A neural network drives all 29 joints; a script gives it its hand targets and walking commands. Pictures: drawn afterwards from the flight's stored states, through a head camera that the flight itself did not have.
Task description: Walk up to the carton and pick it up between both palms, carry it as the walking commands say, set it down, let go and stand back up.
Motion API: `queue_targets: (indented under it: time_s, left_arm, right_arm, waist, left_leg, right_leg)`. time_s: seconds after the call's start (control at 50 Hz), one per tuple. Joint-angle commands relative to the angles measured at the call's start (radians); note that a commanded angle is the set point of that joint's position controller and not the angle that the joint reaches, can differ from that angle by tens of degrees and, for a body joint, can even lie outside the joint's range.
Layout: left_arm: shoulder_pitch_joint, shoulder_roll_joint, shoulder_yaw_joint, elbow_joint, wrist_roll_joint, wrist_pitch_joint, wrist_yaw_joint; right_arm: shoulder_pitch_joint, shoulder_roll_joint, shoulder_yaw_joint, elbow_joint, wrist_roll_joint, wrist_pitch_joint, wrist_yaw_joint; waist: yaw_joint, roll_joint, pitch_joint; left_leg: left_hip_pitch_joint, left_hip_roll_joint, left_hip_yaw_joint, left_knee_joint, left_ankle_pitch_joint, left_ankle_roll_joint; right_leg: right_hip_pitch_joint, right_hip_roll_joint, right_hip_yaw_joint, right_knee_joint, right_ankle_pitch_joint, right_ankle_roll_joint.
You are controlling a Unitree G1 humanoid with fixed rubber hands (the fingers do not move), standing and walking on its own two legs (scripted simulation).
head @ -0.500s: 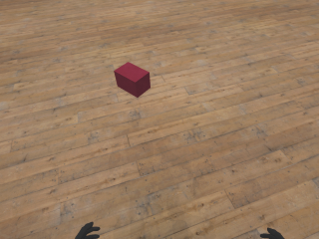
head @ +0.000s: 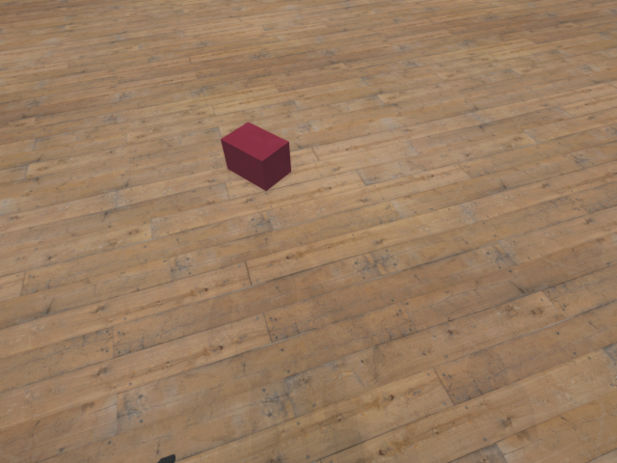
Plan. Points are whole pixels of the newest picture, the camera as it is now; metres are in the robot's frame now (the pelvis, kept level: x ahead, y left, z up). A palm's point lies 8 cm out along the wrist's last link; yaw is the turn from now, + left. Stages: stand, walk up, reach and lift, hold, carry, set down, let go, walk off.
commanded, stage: stand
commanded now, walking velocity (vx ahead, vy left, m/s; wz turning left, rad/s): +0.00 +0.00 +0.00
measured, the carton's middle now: (257, 155) +1.54 +0.30 -0.66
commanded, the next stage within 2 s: walk up in 0.34 s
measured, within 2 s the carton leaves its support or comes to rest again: neither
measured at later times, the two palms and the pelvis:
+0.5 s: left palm out of the picture +0.05 +0.25 -0.12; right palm out of the picture +0.03 -0.29 -0.12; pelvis -0.02 +0.00 +0.00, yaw +0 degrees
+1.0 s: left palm out of the picture +0.08 +0.34 -0.12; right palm out of the picture +0.10 -0.27 -0.08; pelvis +0.03 +0.04 +0.01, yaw +4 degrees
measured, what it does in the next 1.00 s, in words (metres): steps on the spot: left foot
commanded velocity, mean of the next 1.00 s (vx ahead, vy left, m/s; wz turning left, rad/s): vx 0.00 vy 0.00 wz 0.00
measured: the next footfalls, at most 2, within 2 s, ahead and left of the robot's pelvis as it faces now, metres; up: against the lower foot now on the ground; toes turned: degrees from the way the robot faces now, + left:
left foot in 0.86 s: +0.10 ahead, +0.14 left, +0.00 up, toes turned +5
right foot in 1.32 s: +0.32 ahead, -0.08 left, +0.00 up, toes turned +2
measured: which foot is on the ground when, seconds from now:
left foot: down 0.00-0.62, up 0.64-0.84, down 0.86-1.00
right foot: down 0.00-0.86, up 0.88-1.00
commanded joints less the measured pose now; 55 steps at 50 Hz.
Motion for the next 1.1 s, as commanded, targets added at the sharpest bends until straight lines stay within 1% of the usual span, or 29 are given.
queue_targets:
  time_s: [0.0,0.02,0.06,0.1,0.14,0.22,0.32,0.4,0.46,0.5,0.52,0.54,0.56,0.58,0.62,0.68,0.7,0.74,0.76,0.78,0.8,0.82,0.84,0.88,0.9,0.94,0.98,1.02,1.08]
  left_arm:
    - [-0.061,0.263,0.071,-0.035,-0.002,-0.02,0.008]
    - [-0.067,0.255,0.075,-0.034,-0.004,-0.024,0.012]
    - [-0.056,0.314,0.087,-0.023,-0.011,-0.029,0.01]
    - [-0.084,0.291,0.081,-0.016,-0.004,-0.025,0.008]
    - [-0.096,0.312,0.08,-0.006,0.0,-0.026,0.004]
    - [-0.107,0.307,0.075,-0.001,-0.008,-0.026,0.001]
    - [-0.132,0.266,0.073,0.015,-0.012,-0.026,0.007]
    - [-0.098,0.253,0.068,0.027,-0.004,-0.02,0.003]
    - [-0.065,0.262,0.066,0.051,-0.005,-0.025,0.003]
    - [-0.081,0.274,0.064,0.044,-0.003,-0.031,0.003]
    - [-0.004,0.371,0.12,-0.024,-0.006,-0.057,-0.029]
    - [0.058,0.419,0.141,0.009,0.005,-0.067,-0.029]
    - [0.137,0.462,0.155,0.021,0.005,-0.073,-0.025]
    - [0.136,0.49,0.158,-0.002,0.01,-0.079,-0.023]
    - [0.055,0.441,0.154,-0.035,0.003,-0.09,-0.026]
    - [0.025,0.475,0.157,-0.059,0.033,-0.096,-0.032]
    - [0.007,0.47,0.159,-0.059,0.027,-0.097,-0.036]
    - [-0.116,0.479,0.159,-0.071,0.026,-0.081,-0.044]
    - [-0.165,0.461,0.154,-0.065,0.023,-0.067,-0.049]
    - [-0.16,0.369,0.129,-0.08,0.026,-0.059,-0.045]
    - [-0.107,0.239,0.086,-0.091,0.017,-0.054,-0.042]
    - [-0.154,0.284,0.094,-0.087,-0.002,-0.052,-0.038]
    - [-0.105,0.35,0.112,-0.074,-0.001,-0.047,-0.043]
    - [-0.076,0.414,0.124,-0.052,-0.009,-0.047,-0.067]
    - [-0.03,0.423,0.13,-0.038,-0.005,-0.051,-0.066]
    - [-0.044,0.405,0.13,-0.025,-0.007,-0.045,-0.069]
    - [-0.088,0.387,0.12,-0.045,-0.01,-0.05,-0.064]
    - [-0.156,0.378,0.11,-0.055,-0.004,-0.054,-0.07]
    - [-0.173,0.373,0.109,-0.058,-0.007,-0.056,-0.07]
  right_arm:
    - [-0.051,-0.2,-0.05,-0.036,-0.02,-0.046,-0.016]
    - [-0.051,-0.217,-0.049,-0.029,-0.016,-0.045,-0.018]
    - [-0.065,-0.199,-0.05,-0.035,-0.012,-0.043,-0.012]
    - [-0.073,-0.193,-0.046,-0.012,-0.022,-0.047,-0.018]
    - [-0.088,-0.209,-0.044,-0.018,-0.015,-0.041,-0.016]
    - [-0.09,-0.202,-0.046,0.002,-0.015,-0.037,-0.011]
    - [-0.101,-0.213,-0.043,0.021,-0.02,-0.046,-0.01]
    - [-0.121,-0.209,-0.041,0.043,-0.018,-0.05,-0.01]
    - [-0.079,-0.217,-0.046,0.061,-0.018,-0.047,-0.01]
    - [-0.068,-0.214,-0.04,0.056,-0.011,-0.044,-0.011]
    - [-0.018,-0.284,-0.089,-0.013,-0.029,-0.056,0.03]
    - [-0.112,-0.271,-0.098,-0.031,-0.038,-0.05,0.044]
    - [-0.192,-0.239,-0.088,-0.075,-0.04,-0.044,0.047]
    - [-0.186,-0.25,-0.078,-0.091,-0.048,-0.05,0.045]
    - [-0.089,-0.282,-0.092,-0.056,-0.052,-0.056,0.052]
    - [-0.071,-0.254,-0.1,-0.07,-0.031,-0.057,0.084]
    - [-0.068,-0.253,-0.098,-0.086,-0.031,-0.063,0.092]
    - [0.083,-0.253,-0.118,-0.043,-0.026,-0.063,0.091]
    - [0.194,-0.275,-0.136,0.016,-0.03,-0.064,0.085]
    - [0.306,-0.311,-0.156,0.049,-0.037,-0.071,0.07]
    - [0.372,-0.402,-0.173,0.061,-0.059,-0.078,0.046]
    - [0.205,-0.363,-0.148,-0.012,-0.046,-0.081,0.039]
    - [0.118,-0.405,-0.151,-0.054,-0.042,-0.086,0.035]
    - [0.093,-0.404,-0.147,-0.048,-0.029,-0.101,0.025]
    - [0.093,-0.374,-0.143,-0.05,-0.021,-0.107,0.026]
    - [0.148,-0.356,-0.145,-0.053,-0.012,-0.11,0.031]
    - [0.145,-0.359,-0.14,-0.043,-0.018,-0.102,0.034]
    - [0.174,-0.357,-0.138,-0.039,-0.006,-0.101,0.033]
    - [0.153,-0.37,-0.145,-0.047,-0.006,-0.102,0.038]
  waist:
    - [-0.004,-0.07,-0.048]
    - [0.005,-0.012,-0.035]
    - [-0.007,0.003,-0.035]
    - [-0.001,-0.064,0.014]
    - [-0.008,-0.01,0.006]
    - [-0.01,-0.072,0.018]
    - [-0.004,0.022,0.003]
    - [0.017,0.002,0.018]
    - [-0.003,-0.059,0.004]
    - [-0.011,-0.044,0.033]
    - [0.045,-0.008,-0.08]
    - [0.1,-0.098,0.021]
    - [0.134,-0.22,0.113]
    - [0.123,-0.199,0.137]
    - [0.05,-0.085,0.116]
    - [0.04,-0.18,0.101]
    - [0.034,-0.155,0.119]
    - [-0.055,-0.186,0.03]
    - [-0.126,-0.15,-0.026]
    - [-0.168,0.075,-0.051]
    - [-0.185,0.397,-0.024]
    - [-0.106,0.253,0.066]
    - [-0.054,0.172,0.073]
    - [-0.038,0.07,0.034]
    - [-0.022,0.072,0.009]
    - [-0.054,0.076,-0.038]
    - [-0.063,0.147,-0.035]
    - [-0.082,0.066,-0.007]
    - [-0.086,0.114,0.05]
  left_leg:
    - [0.051,0.099,-0.124,-0.187,0.268,0.07]
    - [0.06,0.098,-0.121,-0.188,0.304,0.071]
    - [0.082,0.089,-0.101,-0.163,0.329,0.056]
    - [0.038,0.087,-0.111,-0.179,0.265,0.068]
    - [0.064,0.088,-0.107,-0.202,0.24,0.051]
    - [0.025,0.09,-0.127,-0.225,0.154,0.054]
    - [0.026,0.111,-0.144,-0.263,0.163,0.066]
    - [0.001,0.125,-0.175,-0.284,0.12,0.067]
    - [0.041,0.089,-0.121,-0.249,0.1,0.046]
    - [0.047,0.097,-0.133,-0.277,0.145,0.053]
    - [-0.032,0.072,-0.182,-0.206,-0.305,0.117]
    - [-0.337,0.032,-0.151,-0.07,-0.36,0.107]
    - [-0.566,-0.031,-0.016,0.174,-0.172,0.062]
    - [-0.624,0.009,-0.062,0.279,-0.104,0.053]
    - [-0.496,0.048,-0.073,0.307,-0.02,0.023]
    - [-0.355,0.093,-0.025,0.169,-0.053,0.012]
    - [-0.288,0.097,-0.008,0.115,-0.047,0.013]
    - [-0.006,0.081,0.044,-0.035,0.006,0.022]
    - [0.219,0.051,0.024,-0.101,0.022,0.038]
    - [0.452,-0.01,-0.035,-0.146,-0.065,0.053]
    - [0.455,0.232,-0.507,-0.413,-0.468,0.084]
    - [0.243,0.285,-0.716,-0.57,-0.542,0.08]
    - [0.133,0.332,-0.693,-0.606,-0.626,0.102]
    - [0.217,0.296,-0.611,-0.553,-0.491,0.066]
    - [0.272,0.292,-0.572,-0.515,-0.391,0.122]
    - [0.321,0.263,-0.457,-0.489,-0.272,0.108]
    - [0.303,0.241,-0.381,-0.46,-0.206,0.173]
    - [0.3,0.255,-0.375,-0.509,-0.178,0.167]
    - [0.258,0.265,-0.335,-0.517,-0.11,0.172]
  right_leg:
    - [0.069,-0.093,0.091,-0.162,0.264,-0.079]
    - [0.052,-0.109,0.118,-0.174,0.264,-0.089]
    - [0.04,-0.12,0.122,-0.187,0.325,-0.08]
    - [0.043,-0.108,0.138,-0.213,0.27,-0.079]
    - [0.016,-0.098,0.112,-0.213,0.204,-0.073]
    - [0.007,-0.106,0.129,-0.235,0.117,-0.075]
    - [0.028,-0.098,0.12,-0.217,0.115,-0.079]
    - [0.046,-0.078,0.107,-0.215,0.12,-0.063]
    - [0.048,-0.101,0.142,-0.265,0.115,-0.062]
    - [0.0,-0.101,0.142,-0.262,0.092,-0.065]
    - [0.094,-0.12,0.186,-0.27,-0.34,-0.114]
    - [0.244,-0.179,0.333,-0.354,-0.538,-0.164]
    - [0.332,-0.315,0.542,-0.51,-0.667,-0.216]
    - [0.308,-0.416,0.622,-0.579,-0.716,-0.253]
    - [0.23,-0.356,0.497,-0.535,-0.535,-0.219]
    - [0.116,-0.368,0.374,-0.534,-0.423,-0.255]
    - [0.059,-0.365,0.328,-0.512,-0.38,-0.243]
    - [-0.088,-0.336,0.232,-0.446,-0.337,-0.196]
    - [-0.203,-0.262,0.143,-0.299,-0.345,-0.158]
    - [-0.415,-0.145,0.017,0.046,-0.313,-0.121]
    - [-0.644,0.001,-0.09,0.495,-0.248,-0.059]
    - [-0.66,0.012,0.065,0.593,-0.112,-0.072]
    - [-0.574,-0.034,0.089,0.561,-0.057,-0.066]
    - [-0.515,-0.087,0.071,0.471,0.051,-0.046]
    - [-0.517,-0.085,0.066,0.436,0.045,-0.035]
    - [-0.485,-0.094,0.026,0.356,0.07,-0.023]
    - [-0.452,-0.096,0.028,0.241,0.048,0.005]
    - [-0.47,-0.099,0.022,0.172,0.12,0.004]
    - [-0.415,-0.102,0.001,0.077,0.15,0.004]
